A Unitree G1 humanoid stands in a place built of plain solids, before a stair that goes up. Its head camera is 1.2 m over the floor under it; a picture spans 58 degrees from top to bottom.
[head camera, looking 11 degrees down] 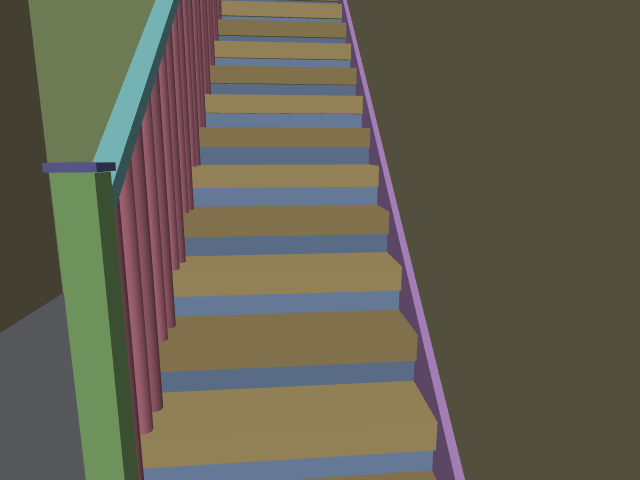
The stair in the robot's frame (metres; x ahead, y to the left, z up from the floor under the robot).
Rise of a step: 0.19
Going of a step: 0.23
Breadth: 0.95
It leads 5 degrees to the left of straight ahead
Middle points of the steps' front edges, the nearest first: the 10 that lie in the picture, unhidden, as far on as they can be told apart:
1.18 0.10 0.38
1.41 0.12 0.57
1.64 0.14 0.76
1.87 0.16 0.96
2.09 0.18 1.15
2.32 0.20 1.34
2.55 0.22 1.54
2.78 0.25 1.73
3.01 0.27 1.93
3.23 0.29 2.12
